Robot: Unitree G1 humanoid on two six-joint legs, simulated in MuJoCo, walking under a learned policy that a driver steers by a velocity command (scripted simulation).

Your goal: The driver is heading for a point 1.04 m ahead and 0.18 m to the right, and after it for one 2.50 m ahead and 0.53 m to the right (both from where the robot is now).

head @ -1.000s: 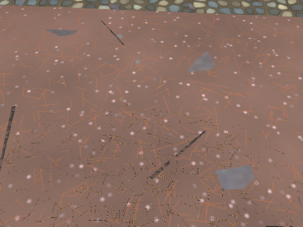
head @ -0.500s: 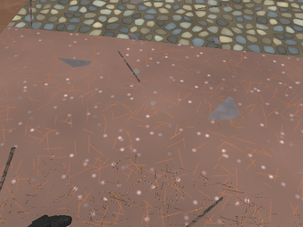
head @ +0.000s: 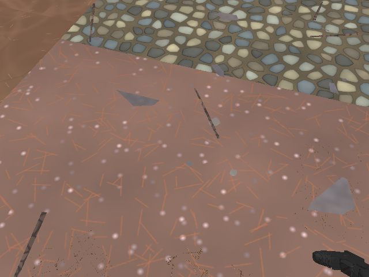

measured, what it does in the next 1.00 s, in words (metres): walks ahead: left foot, then right foot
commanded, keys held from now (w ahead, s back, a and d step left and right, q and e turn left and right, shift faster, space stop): w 1.00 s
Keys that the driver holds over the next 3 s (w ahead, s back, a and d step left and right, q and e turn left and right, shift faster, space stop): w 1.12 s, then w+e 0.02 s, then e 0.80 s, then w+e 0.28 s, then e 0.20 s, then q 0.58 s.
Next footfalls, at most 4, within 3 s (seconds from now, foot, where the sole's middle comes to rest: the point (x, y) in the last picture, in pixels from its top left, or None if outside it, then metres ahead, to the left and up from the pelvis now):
0.04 left None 0.19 0.12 -0.77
0.56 right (244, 276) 0.48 -0.13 -0.77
1.08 left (182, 195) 0.78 0.12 -0.77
1.58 right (240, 171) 0.91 -0.12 -0.77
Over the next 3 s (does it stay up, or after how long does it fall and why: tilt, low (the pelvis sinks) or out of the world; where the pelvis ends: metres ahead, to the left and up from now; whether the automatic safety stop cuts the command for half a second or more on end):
stays up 0.97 -0.10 0.00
